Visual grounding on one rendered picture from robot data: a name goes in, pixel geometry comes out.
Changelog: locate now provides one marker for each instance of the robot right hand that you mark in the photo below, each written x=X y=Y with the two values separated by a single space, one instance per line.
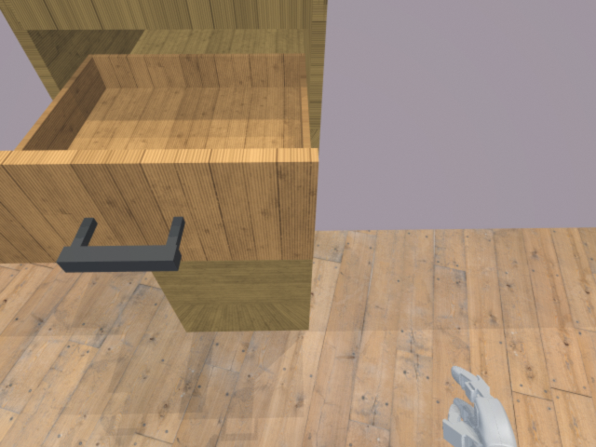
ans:
x=484 y=425

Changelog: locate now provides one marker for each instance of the handle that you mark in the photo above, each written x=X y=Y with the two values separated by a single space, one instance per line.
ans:
x=83 y=258

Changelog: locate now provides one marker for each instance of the cabinet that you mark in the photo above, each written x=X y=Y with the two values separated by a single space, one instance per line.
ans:
x=58 y=35

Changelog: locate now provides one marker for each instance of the drawer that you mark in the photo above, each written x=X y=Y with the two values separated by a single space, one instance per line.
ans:
x=133 y=140

